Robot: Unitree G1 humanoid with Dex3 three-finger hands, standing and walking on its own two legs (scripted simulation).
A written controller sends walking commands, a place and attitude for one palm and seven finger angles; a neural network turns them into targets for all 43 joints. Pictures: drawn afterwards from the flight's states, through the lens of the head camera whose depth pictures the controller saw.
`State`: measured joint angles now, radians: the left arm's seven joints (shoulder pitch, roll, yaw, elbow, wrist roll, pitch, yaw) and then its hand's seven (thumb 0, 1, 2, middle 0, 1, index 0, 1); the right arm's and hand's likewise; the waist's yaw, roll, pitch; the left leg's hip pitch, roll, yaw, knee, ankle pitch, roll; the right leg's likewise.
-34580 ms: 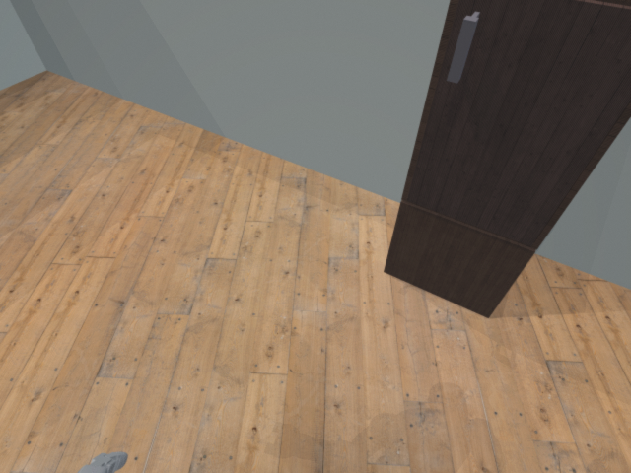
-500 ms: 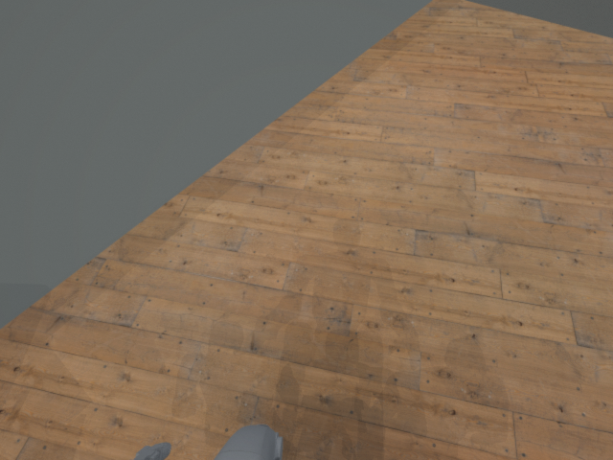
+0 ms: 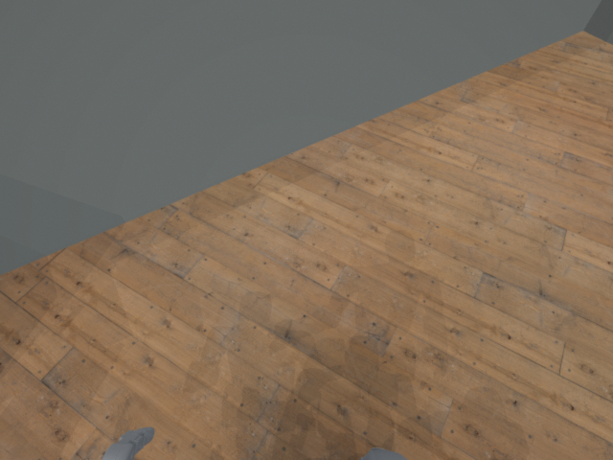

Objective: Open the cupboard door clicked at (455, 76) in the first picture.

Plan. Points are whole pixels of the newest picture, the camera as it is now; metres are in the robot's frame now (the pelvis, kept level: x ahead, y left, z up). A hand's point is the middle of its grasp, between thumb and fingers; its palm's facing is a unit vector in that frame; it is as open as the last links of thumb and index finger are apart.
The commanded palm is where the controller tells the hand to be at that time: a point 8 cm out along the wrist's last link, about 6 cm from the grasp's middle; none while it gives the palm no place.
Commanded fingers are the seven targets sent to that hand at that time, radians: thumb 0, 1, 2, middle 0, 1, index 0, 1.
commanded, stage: turn to face it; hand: left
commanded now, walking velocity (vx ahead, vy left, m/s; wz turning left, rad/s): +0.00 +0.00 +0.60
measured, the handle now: out of the picture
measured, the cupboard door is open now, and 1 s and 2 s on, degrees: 41 41 41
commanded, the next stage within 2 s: none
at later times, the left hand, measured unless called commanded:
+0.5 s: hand out of the picture +0.00 +0.21 -0.18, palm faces +0.34 -0.91 -0.25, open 7.4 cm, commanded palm none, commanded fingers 0.00 0.90 0.90 -0.20 -0.30 -0.20 -0.30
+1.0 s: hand out of the picture -0.03 +0.16 -0.17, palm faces +0.61 -0.76 -0.22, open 7.4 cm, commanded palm none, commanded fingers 0.00 0.90 0.90 -0.20 -0.30 -0.20 -0.30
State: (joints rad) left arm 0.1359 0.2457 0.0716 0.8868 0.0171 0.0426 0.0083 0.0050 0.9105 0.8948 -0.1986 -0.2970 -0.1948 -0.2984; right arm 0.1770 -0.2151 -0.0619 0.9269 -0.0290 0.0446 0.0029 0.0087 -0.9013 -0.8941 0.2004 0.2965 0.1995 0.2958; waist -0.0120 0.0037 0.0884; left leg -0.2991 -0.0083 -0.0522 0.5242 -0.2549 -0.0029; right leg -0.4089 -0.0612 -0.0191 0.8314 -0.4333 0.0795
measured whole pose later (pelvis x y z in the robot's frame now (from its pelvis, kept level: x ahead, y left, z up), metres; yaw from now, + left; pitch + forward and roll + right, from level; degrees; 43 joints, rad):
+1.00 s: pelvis +0.04 -0.03 +0.00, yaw +39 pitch +1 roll +2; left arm 0.23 0.19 0.05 0.90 0.03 0.00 0.01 0.00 0.91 0.89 -0.20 -0.30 -0.20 -0.30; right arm 0.09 -0.23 -0.07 0.93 -0.01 0.07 0.03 0.01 -0.91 -0.89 0.20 0.30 0.19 0.30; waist 0.00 -0.05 0.13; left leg -0.35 0.00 0.09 0.69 -0.40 -0.04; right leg -0.21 -0.17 -0.23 0.58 -0.37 0.03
